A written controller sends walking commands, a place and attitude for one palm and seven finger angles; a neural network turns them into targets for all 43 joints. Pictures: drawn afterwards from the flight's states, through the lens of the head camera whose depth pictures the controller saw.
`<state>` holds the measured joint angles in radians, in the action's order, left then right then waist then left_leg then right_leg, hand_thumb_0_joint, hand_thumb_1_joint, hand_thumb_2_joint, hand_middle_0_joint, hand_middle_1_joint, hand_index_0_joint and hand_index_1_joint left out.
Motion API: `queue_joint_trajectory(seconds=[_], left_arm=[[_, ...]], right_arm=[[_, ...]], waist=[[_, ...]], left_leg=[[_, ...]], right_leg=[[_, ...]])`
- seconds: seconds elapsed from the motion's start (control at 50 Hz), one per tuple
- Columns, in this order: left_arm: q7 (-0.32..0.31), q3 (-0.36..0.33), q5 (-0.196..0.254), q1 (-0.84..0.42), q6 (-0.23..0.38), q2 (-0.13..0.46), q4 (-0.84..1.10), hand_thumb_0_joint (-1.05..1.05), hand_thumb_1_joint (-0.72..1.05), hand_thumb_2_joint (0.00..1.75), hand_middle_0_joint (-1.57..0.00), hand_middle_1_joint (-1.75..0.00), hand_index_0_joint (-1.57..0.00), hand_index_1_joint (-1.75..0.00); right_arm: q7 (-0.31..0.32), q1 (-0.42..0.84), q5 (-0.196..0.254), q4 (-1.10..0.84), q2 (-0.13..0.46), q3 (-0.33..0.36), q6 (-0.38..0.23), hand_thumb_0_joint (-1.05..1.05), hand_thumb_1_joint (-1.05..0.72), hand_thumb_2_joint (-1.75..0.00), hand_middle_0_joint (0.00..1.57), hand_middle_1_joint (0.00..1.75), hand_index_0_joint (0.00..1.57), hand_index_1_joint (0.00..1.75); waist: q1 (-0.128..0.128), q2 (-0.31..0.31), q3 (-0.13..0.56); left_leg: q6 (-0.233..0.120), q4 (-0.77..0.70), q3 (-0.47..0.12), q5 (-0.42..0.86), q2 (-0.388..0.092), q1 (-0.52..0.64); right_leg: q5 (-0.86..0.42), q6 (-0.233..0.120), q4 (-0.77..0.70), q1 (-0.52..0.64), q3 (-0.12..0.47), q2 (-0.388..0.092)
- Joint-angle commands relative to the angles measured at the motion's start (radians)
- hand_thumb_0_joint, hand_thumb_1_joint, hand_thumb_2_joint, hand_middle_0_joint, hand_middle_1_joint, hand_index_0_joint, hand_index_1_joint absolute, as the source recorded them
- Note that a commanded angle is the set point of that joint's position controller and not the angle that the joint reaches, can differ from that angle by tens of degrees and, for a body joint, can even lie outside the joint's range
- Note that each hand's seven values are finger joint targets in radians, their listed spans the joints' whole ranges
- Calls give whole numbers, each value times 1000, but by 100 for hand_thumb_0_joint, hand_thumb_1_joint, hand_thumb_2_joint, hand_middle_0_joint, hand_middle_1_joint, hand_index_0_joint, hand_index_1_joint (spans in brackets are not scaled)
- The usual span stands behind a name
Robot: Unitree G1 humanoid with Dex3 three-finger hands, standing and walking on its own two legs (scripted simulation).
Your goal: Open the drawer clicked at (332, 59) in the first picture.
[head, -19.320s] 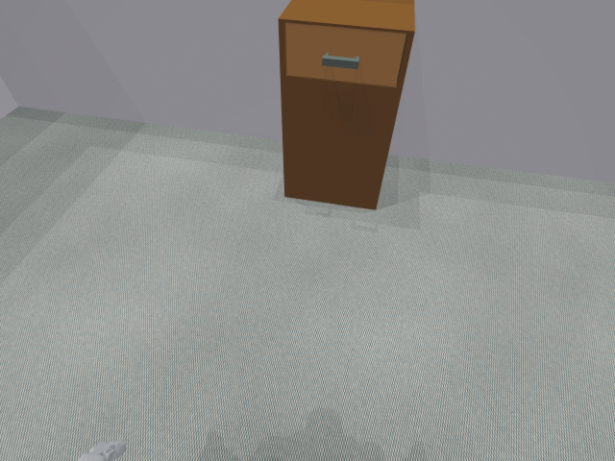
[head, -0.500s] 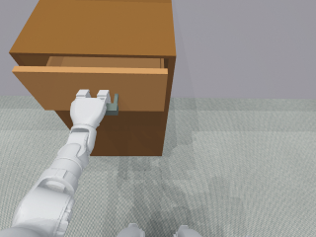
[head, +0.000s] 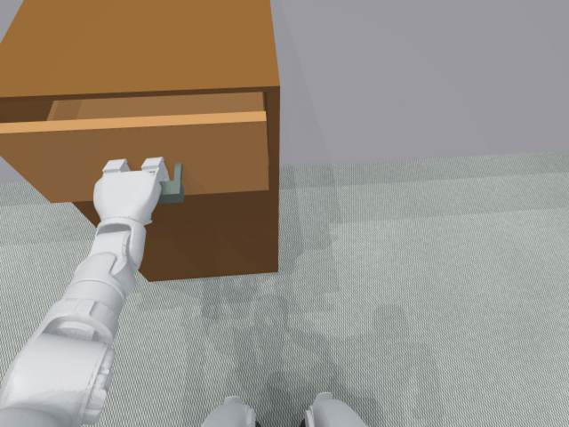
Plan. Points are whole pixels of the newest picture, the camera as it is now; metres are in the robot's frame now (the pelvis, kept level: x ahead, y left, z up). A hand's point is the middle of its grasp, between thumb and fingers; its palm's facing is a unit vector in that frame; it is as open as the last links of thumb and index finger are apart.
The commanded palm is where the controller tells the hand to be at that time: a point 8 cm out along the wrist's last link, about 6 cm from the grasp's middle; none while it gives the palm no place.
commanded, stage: pull the drawer open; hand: left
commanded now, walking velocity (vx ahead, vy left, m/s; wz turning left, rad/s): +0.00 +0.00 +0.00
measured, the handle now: (144, 182) +0.49 +0.21 +0.00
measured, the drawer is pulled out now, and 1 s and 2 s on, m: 0.06 0.27 0.30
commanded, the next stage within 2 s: open the thumb to release the handle in 1.30 s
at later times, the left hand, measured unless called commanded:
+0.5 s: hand (135, 268) +0.35 +0.21 -0.02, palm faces -0.02 -0.09 -1.00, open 5.9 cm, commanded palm +0.30 +0.21 +0.02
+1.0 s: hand (124, 351) +0.24 +0.20 -0.02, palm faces -0.03 -0.10 -1.00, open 5.9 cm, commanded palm +0.19 +0.20 +0.02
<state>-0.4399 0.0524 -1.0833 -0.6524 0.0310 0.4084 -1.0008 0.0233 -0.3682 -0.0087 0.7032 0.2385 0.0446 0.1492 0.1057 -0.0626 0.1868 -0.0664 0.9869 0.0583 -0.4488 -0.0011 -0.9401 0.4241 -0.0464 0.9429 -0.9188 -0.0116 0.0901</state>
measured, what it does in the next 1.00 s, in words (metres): stands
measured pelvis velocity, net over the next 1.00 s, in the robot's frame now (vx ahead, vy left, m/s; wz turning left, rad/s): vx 0.02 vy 0.00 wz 0.01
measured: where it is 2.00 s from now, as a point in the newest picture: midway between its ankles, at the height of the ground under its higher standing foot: outside the picture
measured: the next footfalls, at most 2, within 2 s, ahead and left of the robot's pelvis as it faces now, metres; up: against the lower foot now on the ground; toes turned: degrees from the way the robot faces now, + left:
none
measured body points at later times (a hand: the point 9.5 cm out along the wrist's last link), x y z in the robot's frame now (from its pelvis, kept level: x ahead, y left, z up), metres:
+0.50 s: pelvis +0.03 +0.01 +0.02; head +0.09 +0.01 +0.46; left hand +0.35 +0.21 +0.03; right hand +0.19 -0.24 -0.10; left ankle +0.00 +0.08 -0.67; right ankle +0.00 -0.09 -0.67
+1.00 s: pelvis +0.02 +0.00 +0.01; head +0.07 -0.02 +0.46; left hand +0.23 +0.20 +0.03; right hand +0.20 -0.22 -0.10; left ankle +0.00 +0.08 -0.67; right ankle +0.00 -0.09 -0.67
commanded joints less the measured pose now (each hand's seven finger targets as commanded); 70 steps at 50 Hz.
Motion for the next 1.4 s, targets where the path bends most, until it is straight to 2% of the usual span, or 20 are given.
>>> queue_joint_trajectory(seconds=[0.0, 0.14, 0.18, 0.24, 0.28, 0.4, 0.56, 0.64, 0.78, 0.9, 0.98, 1.1, 1.12, 1.14, 1.18, 1.2, 1.28, 1.3, 1.36, 1.38], left_arm=[[-35, -59, 29, -8, 31, 126, 189, 0, 90, 90, -40, -135, -40, -135], [-84, -53, 7, 137, 1, 92, 285, 0, 90, 90, -40, -135, -40, -135], [-97, -77, -4, 186, -12, 111, 327, 0, 90, 90, -40, -135, -40, -135], [-106, -38, -2, 260, -45, 49, 382, 0, 90, 90, -40, -135, -40, -135], [-108, -38, -2, 300, -62, 48, 444, 0, 90, 90, -40, -135, -40, -135], [-98, 18, 18, 439, -104, -30, 560, 0, 90, 90, -40, -135, -40, -135], [-99, -6, 14, 647, -105, -11, 702, 0, 90, 90, -40, -135, -40, -135], [-108, 20, -5, 714, -103, -34, 758, 0, 90, 90, -40, -135, -40, -135], [-128, -2, -1, 888, -94, -20, 870, 0, 90, 90, -40, -135, -40, -135], [-139, 44, 3, 1009, -90, -68, 963, 0, 90, 90, -40, -135, -40, -135], [-145, 10, 4, 1075, -73, -37, 1020, 0, 90, 90, -40, -135, -40, -135], [-141, 4, 10, 1168, -45, -38, 1051, 0, 90, 90, -40, -135, -40, -135], [-143, -7, 4, 1159, -37, -20, 1069, 0, 90, 90, -40, -135, -40, -135], [-142, -6, 7, 1204, -30, -31, 1063, 0, 90, 90, -40, -135, -40, -135], [-133, -15, 18, 1307, -12, -30, 1084, 0, 90, 90, -40, -135, -40, -135], [-126, -21, 32, 1377, -4, -31, 1085, 0, 90, 90, -40, -135, -40, -135], [-121, -48, 30, 1405, 15, -3, 1128, 0, 90, 90, -40, -135, -40, -135], [-120, -43, 27, 1416, 17, -12, 1117, 0, 90, 90, -40, -135, -40, -135], [-126, -62, 20, 1427, 29, -3, 1145, 0, 90, 90, -40, -135, -40, -135], [-155, -113, -33, 934, 21, 106, 1123, 0, 90, 90, -40, -135, -40, -135]], right_arm=[[-2, -21, 1, -115, 142, 54, -20, 0, -90, -90, 20, 30, 20, 30], [-9, 21, 4, -117, 144, 63, -15, 0, -90, -90, 20, 30, 20, 30], [-10, 38, 4, -125, 142, 63, -11, 0, -90, -90, 20, 30, 20, 30], [-17, 62, 5, -142, 138, 66, -10, 0, -90, -90, 20, 30, 20, 30], [-21, 84, 6, -153, 135, 63, -6, 0, -90, -90, 20, 30, 20, 30], [-29, 138, 10, -199, 126, 57, -13, 0, -90, -90, 20, 30, 20, 30], [-36, 209, 6, -246, 113, 33, -23, 0, -90, -90, 20, 30, 20, 30], [-42, 240, 2, -264, 104, 25, -28, 0, -90, -90, 20, 30, 20, 30], [-52, 283, -2, -290, 96, 12, -37, 0, -90, -90, 20, 30, 20, 30], [-64, 302, -6, -310, 92, 12, -43, 0, -90, -90, 20, 30, 20, 30], [-66, 320, -14, -321, 92, 8, -50, 0, -90, -90, 20, 30, 20, 30], [-63, 326, -18, -336, 88, 5, -62, 0, -90, -90, 20, 30, 20, 30], [-65, 332, -22, -337, 91, 1, -63, 0, -90, -90, 20, 30, 20, 30], [-63, 330, -20, -339, 86, 3, -67, 0, -90, -90, 20, 30, 20, 30], [-73, 332, -22, -354, 84, -4, -75, 0, -90, -90, 20, 30, 20, 30], [-74, 330, -15, -358, 81, -3, -77, 0, -90, -90, 20, 30, 20, 30], [-86, 338, -23, -366, 88, -10, -79, 0, -90, -90, 20, 30, 20, 30], [-85, 334, -20, -366, 84, -8, -78, 0, -90, -90, 20, 30, 20, 30], [-91, 326, -28, -372, 86, -6, -84, 0, -90, -90, 20, 30, 20, 30], [-74, 331, -43, -305, 122, 2, -62, 0, -90, -90, 20, 30, 20, 30]], waist=[[-81, 73, 395], [-81, 88, 304], [-97, 77, 320], [-98, 72, 301], [-105, 59, 336], [-107, 67, 279], [-139, 56, 256], [-140, 50, 213], [-161, 73, 224], [-156, 77, 171], [-169, 86, 192], [-166, 85, 128], [-170, 85, 145], [-172, 75, 120], [-198, 80, 162], [-205, 72, 143], [-205, 65, 151], [-197, 62, 117], [-194, 58, 154], [-95, 96, 133]], left_leg=[[13, -120, -48, 346, 19, 265], [14, -148, -42, 368, 19, 297], [18, -153, -45, 402, 20, 324], [24, -157, -50, 462, 15, 378], [28, -154, -57, 540, 9, 429], [36, -160, -77, 608, -2, 486], [46, -161, -79, 610, 7, 488], [47, -159, -79, 551, 11, 473], [47, -150, -79, 493, 18, 452], [43, -145, -89, 416, 17, 428], [40, -133, -82, 361, 22, 414], [34, -117, -79, 265, 33, 361], [35, -111, -78, 258, 34, 360], [34, -108, -77, 256, 36, 355], [36, -100, -70, 286, 39, 359], [35, -102, -70, 292, 38, 343], [37, -81, -67, 306, 40, 328], [34, -78, -68, 301, 39, 311], [34, -61, -70, 341, 37, 320], [36, -9, -87, 260, 36, 286]], right_leg=[[-390, 1, -139, 339, 45, -16], [-417, -2, -165, 335, 48, -17], [-437, -5, -158, 346, 48, -17], [-463, -7, -160, 340, 35, -14], [-502, -5, -152, 349, 35, -16], [-490, -1, -156, 335, 16, -18], [-514, -8, -149, 368, 25, -21], [-470, -10, -143, 344, 26, -18], [-455, -14, -124, 357, 41, -19], [-376, -18, -116, 318, 37, -20], [-346, -18, -107, 310, 46, -23], [-287, -22, -107, 282, 55, -26], [-273, -23, -100, 265, 63, -27], [-280, -25, -102, 268, 63, -25], [-310, -27, -90, 287, 76, -27], [-329, -29, -88, 308, 68, -27], [-365, -28, -72, 288, 92, -30], [-370, -29, -72, 287, 82, -28], [-413, -31, -58, 282, 91, -28], [-363, -20, -44, 140, 138, -38]])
